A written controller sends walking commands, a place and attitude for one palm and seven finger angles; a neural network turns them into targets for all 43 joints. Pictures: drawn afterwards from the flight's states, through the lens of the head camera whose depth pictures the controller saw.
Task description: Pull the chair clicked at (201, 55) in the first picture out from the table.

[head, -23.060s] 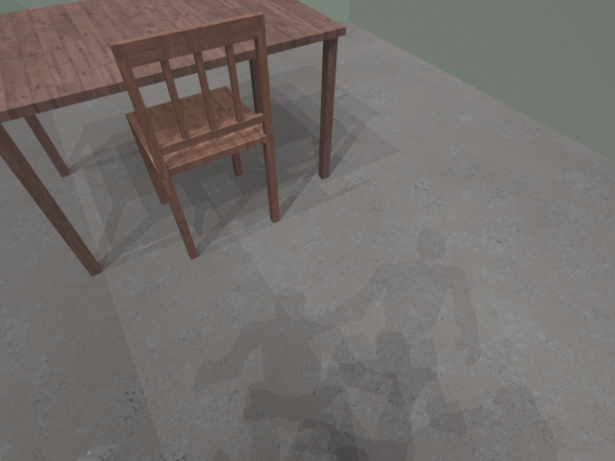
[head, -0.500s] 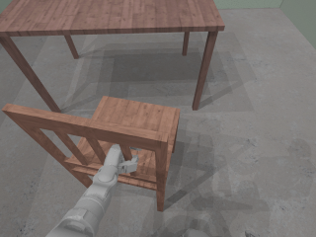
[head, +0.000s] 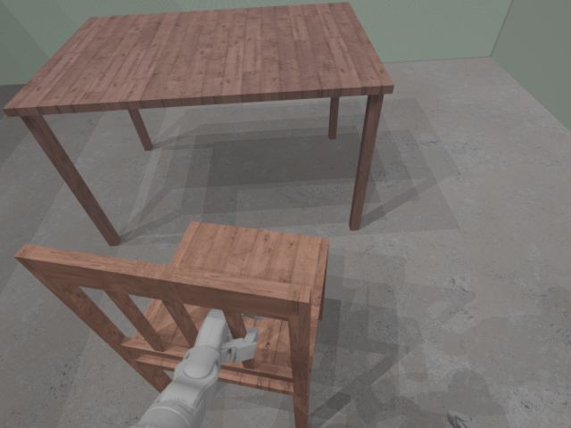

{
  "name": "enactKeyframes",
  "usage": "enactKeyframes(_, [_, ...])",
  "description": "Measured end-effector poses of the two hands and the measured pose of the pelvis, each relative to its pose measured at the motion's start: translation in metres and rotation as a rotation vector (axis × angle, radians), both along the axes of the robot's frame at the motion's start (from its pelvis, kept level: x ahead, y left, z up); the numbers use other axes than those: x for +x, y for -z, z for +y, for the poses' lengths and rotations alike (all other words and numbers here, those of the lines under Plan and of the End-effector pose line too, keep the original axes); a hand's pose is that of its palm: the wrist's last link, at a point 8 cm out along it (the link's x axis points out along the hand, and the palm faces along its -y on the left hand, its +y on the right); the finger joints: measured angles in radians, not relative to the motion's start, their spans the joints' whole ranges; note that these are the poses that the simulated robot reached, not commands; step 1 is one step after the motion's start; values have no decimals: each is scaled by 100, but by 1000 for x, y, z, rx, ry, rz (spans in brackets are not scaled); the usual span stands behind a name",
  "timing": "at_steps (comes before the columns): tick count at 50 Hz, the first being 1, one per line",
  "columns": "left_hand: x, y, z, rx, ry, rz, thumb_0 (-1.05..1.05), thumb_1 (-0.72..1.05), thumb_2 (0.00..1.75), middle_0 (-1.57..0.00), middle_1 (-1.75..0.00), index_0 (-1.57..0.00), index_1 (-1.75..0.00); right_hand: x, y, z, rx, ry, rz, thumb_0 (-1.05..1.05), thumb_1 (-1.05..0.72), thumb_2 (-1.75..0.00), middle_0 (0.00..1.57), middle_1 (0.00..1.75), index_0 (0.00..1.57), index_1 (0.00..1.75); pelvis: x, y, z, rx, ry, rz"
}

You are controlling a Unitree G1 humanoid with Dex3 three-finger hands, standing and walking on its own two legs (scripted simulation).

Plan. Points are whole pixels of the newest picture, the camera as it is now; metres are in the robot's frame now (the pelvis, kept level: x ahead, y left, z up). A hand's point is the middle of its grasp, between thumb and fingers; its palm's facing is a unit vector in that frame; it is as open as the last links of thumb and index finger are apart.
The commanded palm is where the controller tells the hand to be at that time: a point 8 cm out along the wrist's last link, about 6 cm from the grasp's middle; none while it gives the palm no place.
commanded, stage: stop walking, hand still on the chair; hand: left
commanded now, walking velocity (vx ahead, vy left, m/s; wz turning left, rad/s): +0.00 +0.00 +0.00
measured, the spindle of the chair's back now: (188, 329) +0.30 +0.19 -0.10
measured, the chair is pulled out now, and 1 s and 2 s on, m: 0.63 0.63 0.63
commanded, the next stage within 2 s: open the thumb and straighten the fingers in 0.20 s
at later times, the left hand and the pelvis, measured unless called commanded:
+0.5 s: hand (248, 336) +0.28 +0.08 -0.07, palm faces -0.18 -0.98 -0.12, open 6.6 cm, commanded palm +0.26 +0.13 -0.05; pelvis +0.00 +0.00 -0.01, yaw +1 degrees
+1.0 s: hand (240, 335) +0.28 +0.09 -0.07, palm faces -0.15 -0.98 -0.12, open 16.8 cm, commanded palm +0.27 +0.14 -0.05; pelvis +0.01 +0.00 -0.04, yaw +2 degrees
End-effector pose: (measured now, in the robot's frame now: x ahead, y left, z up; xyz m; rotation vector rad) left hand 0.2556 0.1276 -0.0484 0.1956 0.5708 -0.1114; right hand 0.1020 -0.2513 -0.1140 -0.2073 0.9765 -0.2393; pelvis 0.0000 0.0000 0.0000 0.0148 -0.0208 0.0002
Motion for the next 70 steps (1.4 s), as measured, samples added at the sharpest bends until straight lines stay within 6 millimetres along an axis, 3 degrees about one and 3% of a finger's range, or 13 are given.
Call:
enactKeyframes(12, [0,0,0,-3,8,-1,6,71,80,-35,-133,-49,-144,14,4,32,62,-43,1,1,-90,-90,20,30,20,30,2,0,4,1,0,14])
enactKeyframes(20, [3,6,0,-49,-4,0,5,69,79,-38,-135,-49,-144,7,7,26,104,-32,7,1,-90,-90,20,30,20,30,1,5,2,5,-19,57])
enactKeyframes(24, [10,3,3,-48,26,-60,3,53,71,-43,-139,-49,-144,4,6,13,90,-31,-20,1,-90,-90,20,30,20,30,0,12,2,3,-18,96])
enactKeyframes(30, [16,5,11,-29,20,-48,2,5,48,-46,-139,-48,-140,3,12,-1,65,-30,-34,1,-90,-90,20,30,20,30,0,22,5,1,-17,139])
enactKeyframes(34, [18,8,14,-32,9,-24,1,-23,35,-43,-126,-43,-127,8,16,0,57,-30,-55,1,-91,-90,20,30,20,30,0,27,6,1,-18,156])
enactKeyframes(38, [20,7,14,-35,9,-23,0,-39,27,-36,-106,-36,-106,15,18,5,62,-40,-80,1,-91,-90,20,30,20,30,2,30,6,0,-21,168])
enactKeyframes(52, [13,7,20,-38,-7,-14,-1,-53,20,-7,-20,-7,-20,45,18,21,81,-96,-149,1,-90,-90,20,30,20,30,10,37,5,-4,-35,192])
enactKeyframes(61, [1,11,27,-45,-13,1,-1,-53,20,-2,-3,-1,-3,57,12,16,46,-113,-182,1,-90,-90,20,30,20,30,13,40,5,-10,-44,200])
enactKeyframes(70, [-41,12,30,-44,-10,18,-1,-53,20,-1,0,0,0,68,6,20,31,-128,-243,1,-90,-90,20,30,20,30,15,44,8,-17,-52,205])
